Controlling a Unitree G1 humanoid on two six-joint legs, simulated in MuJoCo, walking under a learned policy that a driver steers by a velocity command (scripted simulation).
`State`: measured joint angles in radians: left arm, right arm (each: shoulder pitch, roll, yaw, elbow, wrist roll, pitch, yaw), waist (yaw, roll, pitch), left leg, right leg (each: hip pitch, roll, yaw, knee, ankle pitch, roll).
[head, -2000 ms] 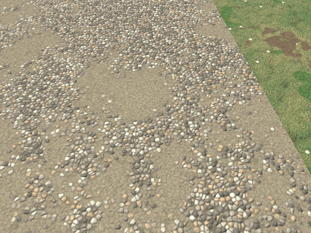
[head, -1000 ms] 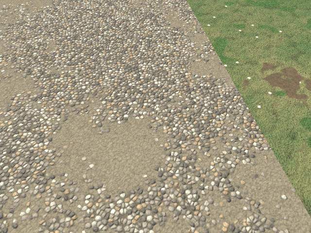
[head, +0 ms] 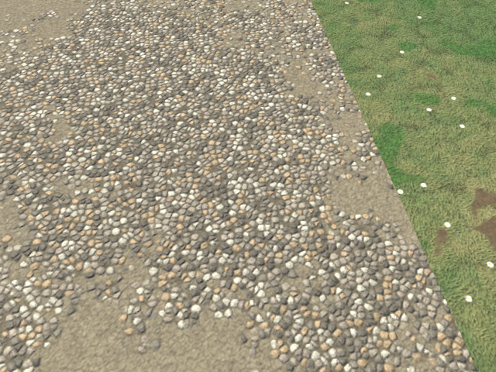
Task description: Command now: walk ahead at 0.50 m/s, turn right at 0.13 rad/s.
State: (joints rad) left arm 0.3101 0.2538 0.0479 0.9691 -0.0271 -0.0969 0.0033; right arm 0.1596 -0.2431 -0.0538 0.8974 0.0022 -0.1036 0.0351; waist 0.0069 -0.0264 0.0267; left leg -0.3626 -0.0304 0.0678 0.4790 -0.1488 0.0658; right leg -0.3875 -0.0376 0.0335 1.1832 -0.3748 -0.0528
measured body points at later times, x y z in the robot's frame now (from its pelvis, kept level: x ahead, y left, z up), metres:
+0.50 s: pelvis +0.27 -0.06 -0.02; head +0.31 -0.08 +0.43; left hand +0.50 +0.14 -0.12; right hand +0.22 -0.33 -0.16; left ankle +0.09 +0.09 -0.68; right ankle +0.35 -0.16 -0.74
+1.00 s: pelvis +0.55 -0.12 -0.01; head +0.58 -0.13 +0.44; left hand +0.73 +0.11 -0.13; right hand +0.62 -0.44 -0.09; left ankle +0.69 -0.07 -0.74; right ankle +0.36 -0.15 -0.70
